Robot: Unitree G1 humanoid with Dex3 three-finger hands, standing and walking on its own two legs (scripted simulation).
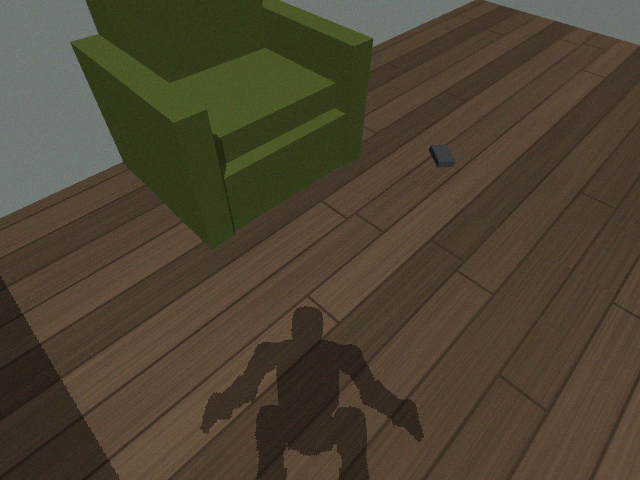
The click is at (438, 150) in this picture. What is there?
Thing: flat box
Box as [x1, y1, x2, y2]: [429, 145, 454, 167]
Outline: 431,145 429,150 437,167 453,166 454,160 446,145
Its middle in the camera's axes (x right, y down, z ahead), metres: +0.64 -0.44 +2.04
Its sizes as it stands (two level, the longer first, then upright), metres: 0.144 0.084 0.034
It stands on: the floor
